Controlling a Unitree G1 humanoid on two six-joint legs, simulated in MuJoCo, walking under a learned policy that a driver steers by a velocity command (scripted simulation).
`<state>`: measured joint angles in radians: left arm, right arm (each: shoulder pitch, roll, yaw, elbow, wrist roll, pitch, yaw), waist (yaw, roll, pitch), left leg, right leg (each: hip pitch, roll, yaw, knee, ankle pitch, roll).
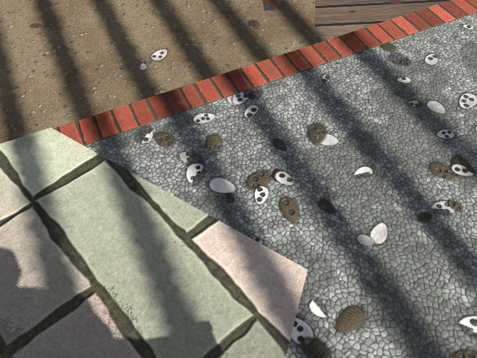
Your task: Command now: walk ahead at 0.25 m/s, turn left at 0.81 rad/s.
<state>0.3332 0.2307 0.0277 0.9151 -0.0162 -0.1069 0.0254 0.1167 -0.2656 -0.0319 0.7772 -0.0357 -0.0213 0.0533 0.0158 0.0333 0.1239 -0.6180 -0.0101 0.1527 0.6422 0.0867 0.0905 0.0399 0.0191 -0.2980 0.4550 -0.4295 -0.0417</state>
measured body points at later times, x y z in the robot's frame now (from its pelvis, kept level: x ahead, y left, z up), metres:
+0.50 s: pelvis +0.16 -0.05 +0.01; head +0.20 -0.02 +0.46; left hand +0.22 +0.27 -0.09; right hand +0.38 -0.30 -0.08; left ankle +0.20 +0.02 -0.73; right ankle +0.29 -0.18 -0.69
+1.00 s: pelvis +0.22 -0.08 +0.02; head +0.26 -0.08 +0.47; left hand +0.13 +0.20 -0.10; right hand +0.49 -0.26 -0.09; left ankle +0.14 +0.00 -0.71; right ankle +0.29 -0.15 -0.73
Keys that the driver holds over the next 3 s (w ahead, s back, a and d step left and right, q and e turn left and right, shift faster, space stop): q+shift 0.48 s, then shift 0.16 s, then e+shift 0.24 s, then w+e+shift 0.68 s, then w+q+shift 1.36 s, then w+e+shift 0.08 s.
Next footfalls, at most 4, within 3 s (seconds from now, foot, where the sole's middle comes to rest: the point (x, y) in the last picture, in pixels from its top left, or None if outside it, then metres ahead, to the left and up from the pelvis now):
0.04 left None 0.24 0.03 -0.76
0.60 right None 0.32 -0.12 -0.76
1.02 left None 0.18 0.01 -0.76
1.48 right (307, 283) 0.63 -0.15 -0.76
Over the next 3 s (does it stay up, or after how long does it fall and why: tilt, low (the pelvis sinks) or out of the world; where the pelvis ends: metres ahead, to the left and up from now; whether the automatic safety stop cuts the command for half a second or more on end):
stays up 1.82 0.11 -0.13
